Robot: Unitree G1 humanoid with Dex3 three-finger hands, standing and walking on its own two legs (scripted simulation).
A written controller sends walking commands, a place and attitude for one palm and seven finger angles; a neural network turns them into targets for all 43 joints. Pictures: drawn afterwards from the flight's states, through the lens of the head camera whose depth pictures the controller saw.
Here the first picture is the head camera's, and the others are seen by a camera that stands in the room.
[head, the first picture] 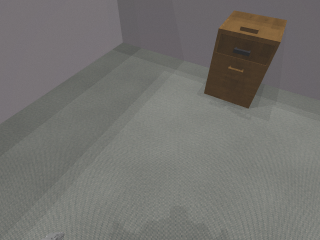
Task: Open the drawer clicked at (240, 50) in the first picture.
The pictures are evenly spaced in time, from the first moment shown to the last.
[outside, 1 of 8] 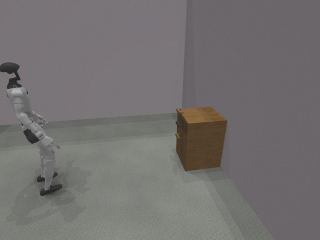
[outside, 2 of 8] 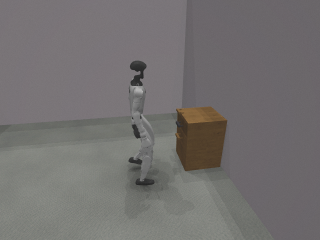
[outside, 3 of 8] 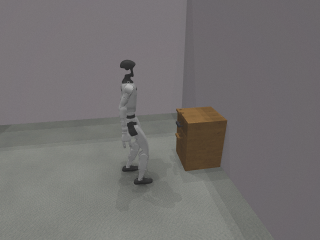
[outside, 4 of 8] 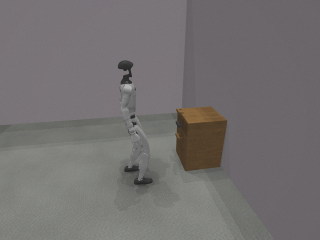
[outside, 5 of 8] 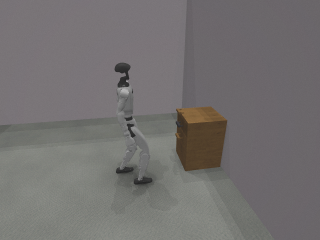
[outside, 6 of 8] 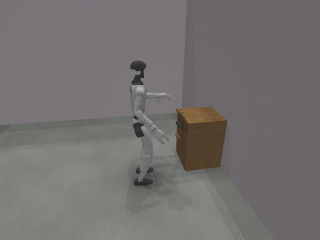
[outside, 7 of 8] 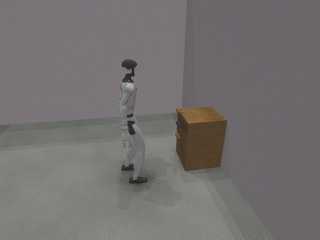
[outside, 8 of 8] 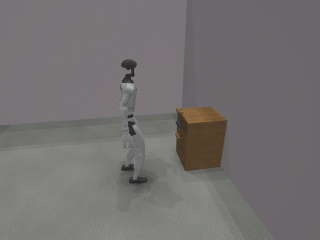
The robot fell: no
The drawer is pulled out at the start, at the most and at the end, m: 0.00 0.00 0.00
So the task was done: no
